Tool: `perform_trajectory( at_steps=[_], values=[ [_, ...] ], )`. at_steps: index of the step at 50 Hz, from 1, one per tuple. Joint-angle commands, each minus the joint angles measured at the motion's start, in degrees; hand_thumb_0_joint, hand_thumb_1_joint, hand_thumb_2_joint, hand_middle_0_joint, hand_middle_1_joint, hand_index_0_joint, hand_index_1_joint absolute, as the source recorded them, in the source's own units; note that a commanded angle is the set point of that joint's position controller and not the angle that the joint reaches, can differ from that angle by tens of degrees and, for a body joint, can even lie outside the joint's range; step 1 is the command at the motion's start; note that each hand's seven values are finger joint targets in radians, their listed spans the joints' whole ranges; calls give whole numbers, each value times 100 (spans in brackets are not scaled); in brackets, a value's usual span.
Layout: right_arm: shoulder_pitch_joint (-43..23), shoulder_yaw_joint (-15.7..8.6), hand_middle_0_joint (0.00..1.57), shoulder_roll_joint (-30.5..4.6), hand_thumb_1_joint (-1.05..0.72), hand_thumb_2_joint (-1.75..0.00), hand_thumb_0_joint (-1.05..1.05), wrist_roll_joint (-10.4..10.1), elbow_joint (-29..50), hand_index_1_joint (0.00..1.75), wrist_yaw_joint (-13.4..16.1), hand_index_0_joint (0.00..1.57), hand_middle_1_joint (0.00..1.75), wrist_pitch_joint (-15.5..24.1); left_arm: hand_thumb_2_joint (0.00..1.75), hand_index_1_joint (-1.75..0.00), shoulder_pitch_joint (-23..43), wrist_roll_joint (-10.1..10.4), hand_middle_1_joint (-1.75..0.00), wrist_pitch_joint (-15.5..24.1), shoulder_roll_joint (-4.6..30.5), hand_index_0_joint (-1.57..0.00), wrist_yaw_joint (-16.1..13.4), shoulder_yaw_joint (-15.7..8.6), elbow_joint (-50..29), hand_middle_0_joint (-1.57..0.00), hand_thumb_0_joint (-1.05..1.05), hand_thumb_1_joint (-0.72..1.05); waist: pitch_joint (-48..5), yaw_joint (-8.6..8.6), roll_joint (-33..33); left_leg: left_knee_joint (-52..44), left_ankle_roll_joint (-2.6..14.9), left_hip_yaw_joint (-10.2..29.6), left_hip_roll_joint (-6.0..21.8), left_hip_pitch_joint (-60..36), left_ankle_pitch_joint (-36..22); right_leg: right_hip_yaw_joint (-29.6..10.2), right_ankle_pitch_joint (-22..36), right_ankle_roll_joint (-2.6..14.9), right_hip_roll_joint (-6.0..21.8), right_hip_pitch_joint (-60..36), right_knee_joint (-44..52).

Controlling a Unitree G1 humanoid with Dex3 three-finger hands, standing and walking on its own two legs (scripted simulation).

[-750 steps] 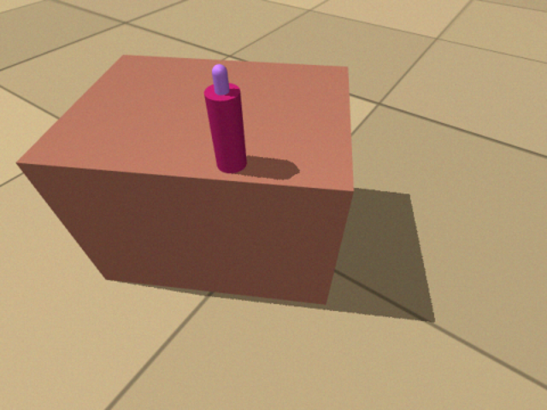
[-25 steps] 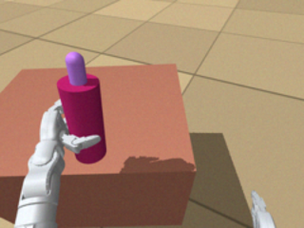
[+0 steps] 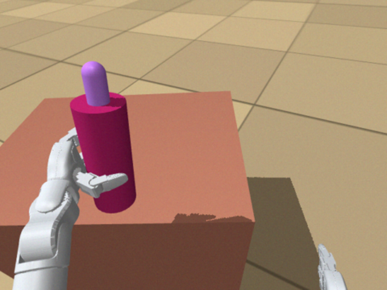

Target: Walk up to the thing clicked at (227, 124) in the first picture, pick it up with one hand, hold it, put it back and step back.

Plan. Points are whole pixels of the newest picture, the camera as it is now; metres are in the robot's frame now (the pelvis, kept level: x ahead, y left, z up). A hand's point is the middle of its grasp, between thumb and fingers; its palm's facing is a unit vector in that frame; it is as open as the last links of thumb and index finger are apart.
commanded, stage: hold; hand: left
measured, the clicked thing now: (106, 142) +0.33 +0.16 +0.21
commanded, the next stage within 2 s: none
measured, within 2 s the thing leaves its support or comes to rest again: neither
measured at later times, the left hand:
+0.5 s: hand (96, 154) +0.32 +0.18 +0.20, palm faces +0.14 -0.99 -0.03, open 11.8 cm
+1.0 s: hand (98, 161) +0.31 +0.17 +0.19, palm faces +0.14 -0.99 -0.04, open 11.8 cm
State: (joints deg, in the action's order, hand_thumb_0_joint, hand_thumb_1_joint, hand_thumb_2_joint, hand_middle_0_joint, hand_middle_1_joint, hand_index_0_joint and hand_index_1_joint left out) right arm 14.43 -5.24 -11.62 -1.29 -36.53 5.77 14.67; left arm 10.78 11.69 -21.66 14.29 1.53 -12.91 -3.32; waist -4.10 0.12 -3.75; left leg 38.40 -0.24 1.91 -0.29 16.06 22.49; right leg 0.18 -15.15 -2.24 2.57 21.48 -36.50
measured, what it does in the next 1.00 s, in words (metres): stands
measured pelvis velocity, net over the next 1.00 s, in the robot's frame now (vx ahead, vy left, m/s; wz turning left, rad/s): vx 0.01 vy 0.00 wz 0.01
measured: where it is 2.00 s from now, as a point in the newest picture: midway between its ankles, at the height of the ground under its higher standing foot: outside the picture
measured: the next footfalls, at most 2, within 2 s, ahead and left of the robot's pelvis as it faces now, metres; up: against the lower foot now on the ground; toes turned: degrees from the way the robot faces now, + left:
none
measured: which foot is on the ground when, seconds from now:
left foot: down 0.00-1.00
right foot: down 0.00-1.00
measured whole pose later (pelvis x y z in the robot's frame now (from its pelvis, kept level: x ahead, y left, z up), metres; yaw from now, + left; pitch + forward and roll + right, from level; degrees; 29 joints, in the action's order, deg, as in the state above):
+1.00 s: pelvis +0.01 +0.00 +0.01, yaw +1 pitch -1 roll +0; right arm 13.4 -5.6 -11.3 -0.4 -40.9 5.7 19.5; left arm 5.9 11.9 -27.5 11.8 2.0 -14.0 -13.8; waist -3.4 -0.5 -4.2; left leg 33.5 -0.3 2.5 -0.2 11.9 20.5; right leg 0.9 -13.6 -2.1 2.6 17.2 -31.9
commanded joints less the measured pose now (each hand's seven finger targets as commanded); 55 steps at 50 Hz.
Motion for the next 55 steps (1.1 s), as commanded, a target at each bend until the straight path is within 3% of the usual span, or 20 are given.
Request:
perform_trajectory(
  at_steps=[1,5,8,9,12,13,18,22,26,28,29,30,32,33,34,35,38,40,50,55],
  values=[
    [-652,-303,5,-815,53,-5,0,-25,976,5,66,5,5,494,130,-149,2810,252,-148,636,1260,-130,-4,-818,-2377,-127,0,-15,-1314,-34,217,-782,-9,-52,-11,-86,-1323,290,714,190,-184,-889,505],
    [-824,-61,5,-504,52,-6,0,-9,1000,5,65,5,5,590,121,-139,2419,234,-139,588,867,-121,-7,-574,-2204,-119,0,-14,-1438,-79,211,-722,-29,-74,-42,-165,-1750,287,1049,204,-175,-1039,485],
    [-871,-66,5,-534,52,-6,0,19,879,5,104,5,5,648,122,-141,2645,244,-139,609,1080,-122,8,-673,-2640,-120,0,-19,-1510,-84,46,-734,-31,-78,-50,-231,-1809,275,1115,212,-155,-1110,509],
    [-934,-8,5,-438,52,-6,0,22,895,5,101,5,5,667,122,-141,2618,218,-139,584,948,-122,14,-543,-2584,-120,0,-18,-1455,-53,-12,-753,-19,-103,-79,-229,-1709,262,1064,204,-146,-1073,566],
    [-689,-255,5,-726,52,-6,0,35,637,5,161,5,5,689,123,-142,2488,203,-140,517,1235,-122,-8,-800,-2599,-120,0,-16,-1358,-14,-57,-801,-6,-118,-95,-225,-1568,253,976,196,-137,-1075,631],
    [-713,-189,5,-651,52,-6,0,34,623,5,147,5,5,699,121,-139,2396,179,-138,455,1035,-121,-3,-639,-2510,-119,0,-15,-1296,-6,-108,-836,-27,-115,-86,-225,-1598,259,997,211,-147,-1022,626],
    [-687,-248,5,-660,51,-6,0,18,537,5,127,5,5,751,120,-139,2592,245,-138,328,1218,-121,-5,-853,-2784,-119,0,-17,-1168,-16,22,-905,-25,-87,-58,-251,-1579,313,959,201,-177,-1019,681],
    [-862,-93,5,-477,52,-6,0,10,593,5,116,5,5,805,121,-140,2183,316,-139,146,663,-121,65,-551,-2289,-119,0,-16,-1011,-49,274,-933,-6,-71,-61,-227,-1594,344,938,191,-190,-990,732],
    [-713,-120,5,-536,52,-6,0,30,580,5,112,5,5,848,123,-142,2544,266,-141,95,954,-123,104,-623,-2897,-121,0,-16,-1257,-23,72,-910,6,-126,-93,-413,-1722,307,1067,189,-157,-1054,753],
    [-867,-99,5,-493,52,-6,0,33,568,5,73,5,5,861,121,-140,2239,200,-139,60,681,-121,98,-377,-2753,-118,0,-16,-1153,-93,12,-900,-33,-111,-86,-356,-1912,336,1177,216,-166,-1079,702],
    [-889,-180,5,-617,52,-6,0,42,696,5,70,5,5,871,121,-140,2379,226,-139,67,834,-122,73,-573,-3035,-120,0,-15,-1308,-129,85,-907,-35,-83,-76,-391,-1935,341,1198,207,-169,-1176,710],
    [-984,-235,5,-706,52,-6,0,48,746,5,76,5,5,870,120,-139,2192,219,-139,4,678,-121,56,-473,-2714,-119,0,-13,-1232,-97,204,-913,-53,-60,-47,-377,-2000,358,1236,213,-191,-1162,689],
    [-803,-213,5,-600,52,-6,0,49,517,5,46,5,5,856,121,-140,2570,219,-140,41,866,-121,45,-557,-3286,-119,0,-17,-1438,-96,-189,-933,-87,-52,-40,-491,-2073,345,1282,246,-196,-1205,662],
    [-781,-261,5,-660,52,-6,0,47,585,5,51,5,5,854,120,-141,2548,233,-140,50,1103,-122,-2,-834,-3329,-120,0,-17,-1434,-135,-54,-917,-95,-29,-27,-502,-2158,360,1321,227,-201,-1249,664],
    [-815,-260,5,-644,52,-6,0,50,637,5,46,5,5,849,121,-140,2290,178,-140,-5,875,-121,-21,-622,-3019,-119,0,-16,-1328,-70,33,-943,-99,-34,-25,-450,-2140,363,1311,229,-213,-1209,668],
    [-789,-235,5,-600,52,-6,0,43,653,5,42,5,5,838,122,-142,2393,239,-142,4,969,-123,-48,-801,-3216,-120,0,-16,-1258,-93,75,-954,-87,-36,-34,-405,-2042,354,1247,211,-205,-1234,708],
    [-894,-219,5,-555,52,-6,0,57,465,5,50,5,5,803,122,-141,2168,231,-141,-23,796,-121,-67,-720,-2760,-118,0,-15,-1130,-108,145,-969,-71,-51,-41,-296,-2019,338,1243,221,-205,-1237,730],
    [-877,-235,5,-605,52,-6,0,57,601,5,61,5,5,817,125,-144,2245,281,-143,27,991,-122,-64,-929,-2947,-119,0,-14,-1248,-120,236,-953,-39,-84,-60,-327,-1996,313,1239,203,-181,-1326,764],
    [-985,-178,5,-563,52,-6,0,61,475,5,32,5,5,863,124,-143,2115,203,-143,161,562,-124,165,-250,-3196,-121,0,-12,-1170,-6,21,-990,9,-114,-106,-466,-1776,307,1156,189,-150,-1154,828],
    [-926,-260,5,-706,52,-6,0,83,378,5,90,5,5,898,123,-143,2390,188,-143,255,1082,-123,19,-794,-3180,-120,0,-15,-1170,-8,-72,-1112,-33,-33,-48,-397,-1542,323,939,199,-188,-1176,832]
  ],
)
